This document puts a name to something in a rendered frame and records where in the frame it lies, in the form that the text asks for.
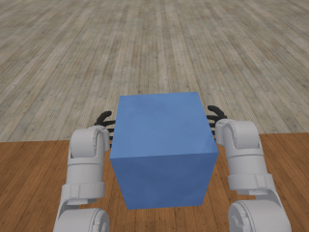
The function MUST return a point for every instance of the robot left upper arm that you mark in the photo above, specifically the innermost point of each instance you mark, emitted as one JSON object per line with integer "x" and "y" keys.
{"x": 83, "y": 220}

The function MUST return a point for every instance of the robot right forearm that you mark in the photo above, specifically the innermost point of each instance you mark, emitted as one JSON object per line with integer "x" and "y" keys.
{"x": 246, "y": 161}

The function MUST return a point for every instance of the carton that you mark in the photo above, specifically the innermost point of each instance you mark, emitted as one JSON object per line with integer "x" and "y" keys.
{"x": 163, "y": 151}

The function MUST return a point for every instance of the robot right upper arm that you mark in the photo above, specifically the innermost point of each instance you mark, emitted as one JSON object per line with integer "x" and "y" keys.
{"x": 257, "y": 215}

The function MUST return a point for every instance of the robot left forearm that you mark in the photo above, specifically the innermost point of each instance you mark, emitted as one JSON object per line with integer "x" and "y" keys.
{"x": 84, "y": 183}

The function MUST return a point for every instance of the robot left hand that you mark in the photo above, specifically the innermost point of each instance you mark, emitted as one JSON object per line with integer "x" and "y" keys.
{"x": 100, "y": 122}

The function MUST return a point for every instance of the robot right hand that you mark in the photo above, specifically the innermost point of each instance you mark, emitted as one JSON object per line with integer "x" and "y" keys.
{"x": 220, "y": 116}

